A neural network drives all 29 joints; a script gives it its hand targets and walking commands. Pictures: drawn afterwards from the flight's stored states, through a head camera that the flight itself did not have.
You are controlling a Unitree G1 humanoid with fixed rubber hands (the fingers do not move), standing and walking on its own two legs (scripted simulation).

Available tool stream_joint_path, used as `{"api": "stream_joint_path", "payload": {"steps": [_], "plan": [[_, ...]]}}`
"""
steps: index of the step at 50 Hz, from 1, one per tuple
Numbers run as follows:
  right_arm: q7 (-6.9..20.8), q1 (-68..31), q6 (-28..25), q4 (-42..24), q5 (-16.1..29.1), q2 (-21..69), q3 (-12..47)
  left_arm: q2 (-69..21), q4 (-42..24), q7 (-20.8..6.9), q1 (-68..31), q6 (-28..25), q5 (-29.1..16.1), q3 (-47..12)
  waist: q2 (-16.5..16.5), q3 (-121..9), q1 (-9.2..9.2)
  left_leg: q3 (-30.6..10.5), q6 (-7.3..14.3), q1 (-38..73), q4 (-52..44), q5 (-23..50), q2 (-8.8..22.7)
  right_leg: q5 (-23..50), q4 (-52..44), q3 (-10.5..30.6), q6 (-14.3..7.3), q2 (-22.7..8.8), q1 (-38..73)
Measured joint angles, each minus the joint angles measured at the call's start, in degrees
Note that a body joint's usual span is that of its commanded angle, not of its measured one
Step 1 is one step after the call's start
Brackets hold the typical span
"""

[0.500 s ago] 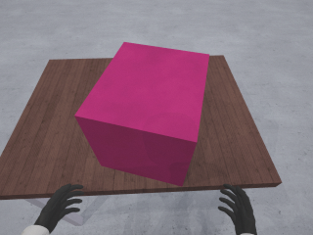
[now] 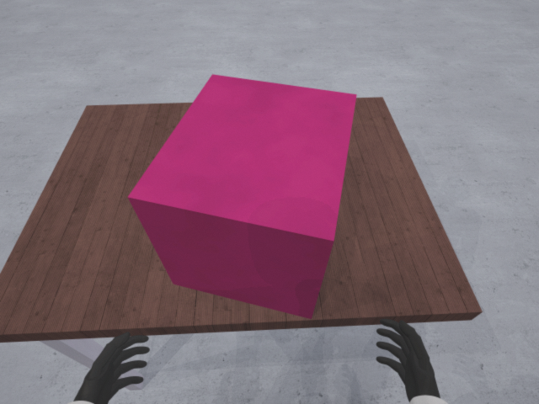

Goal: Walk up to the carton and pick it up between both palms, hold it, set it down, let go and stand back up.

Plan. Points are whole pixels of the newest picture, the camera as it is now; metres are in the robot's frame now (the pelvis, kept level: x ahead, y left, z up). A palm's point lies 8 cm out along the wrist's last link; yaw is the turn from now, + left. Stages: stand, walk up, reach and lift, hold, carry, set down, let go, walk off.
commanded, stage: set down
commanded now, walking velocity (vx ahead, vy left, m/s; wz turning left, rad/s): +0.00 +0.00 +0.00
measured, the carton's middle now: (260, 193) +0.44 +0.01 +0.04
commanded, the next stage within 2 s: let go in 0.66 s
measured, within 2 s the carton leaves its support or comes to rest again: neither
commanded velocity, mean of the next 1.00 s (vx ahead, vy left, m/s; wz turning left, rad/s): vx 0.00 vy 0.00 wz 0.00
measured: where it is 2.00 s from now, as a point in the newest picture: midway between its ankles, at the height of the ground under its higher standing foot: outside the picture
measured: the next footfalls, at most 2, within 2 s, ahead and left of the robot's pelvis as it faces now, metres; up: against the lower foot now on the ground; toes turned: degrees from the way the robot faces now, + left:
none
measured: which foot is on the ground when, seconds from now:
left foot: down 0.00-1.00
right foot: down 0.00-1.00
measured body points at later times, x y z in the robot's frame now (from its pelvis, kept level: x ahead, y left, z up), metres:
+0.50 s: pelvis +0.00 +0.00 +0.00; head +0.01 +0.00 +0.45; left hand +0.15 +0.24 -0.07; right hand +0.15 -0.21 -0.07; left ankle -0.02 +0.11 -0.74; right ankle -0.01 -0.13 -0.74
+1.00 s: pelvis +0.01 +0.00 +0.00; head +0.03 +0.00 +0.45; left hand +0.16 +0.23 -0.08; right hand +0.16 -0.22 -0.09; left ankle -0.02 +0.11 -0.74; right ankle -0.01 -0.13 -0.74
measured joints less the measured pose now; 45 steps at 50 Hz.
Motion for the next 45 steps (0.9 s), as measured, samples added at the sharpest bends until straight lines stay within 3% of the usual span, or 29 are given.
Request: {"api": "stream_joint_path", "payload": {"steps": [17, 28, 45], "plan": [[4.3, -3.7, -4.4, 13.4, -1.9, -1.7, -2.3, -3.1, 6.2, 3.0, -1.6, 0.8, 2.9, 0.0, 0.0, -0.7, 0.00, 0.0, -0.1, 0.0, 0.0, 0.2, 0.0, 0.2, 0.0, 0.0, -0.1, 0.0, 0.0], [6.3, -8.5, -4.5, 18.4, -3.6, -3.0, -3.3, -5.3, 9.3, 5.2, -2.4, 2.0, 3.9, 0.0, 0.1, -0.8, 0.00, 0.0, -0.1, 0.0, -0.2, 0.1, 0.2, 0.0, 0.0, 0.0, -0.2, 0.2, -0.1], [7.9, -11.0, -7.9, 26.4, -4.2, -4.7, -3.3, -6.8, 10.2, 5.6, -3.1, 2.2, 5.9, 0.0, 0.1, -0.9, 0.00, 0.0, -0.4, 0.0, -0.4, -0.2, 0.3, -0.4, 0.0, 0.0, -0.4, 0.3, -0.2]]}}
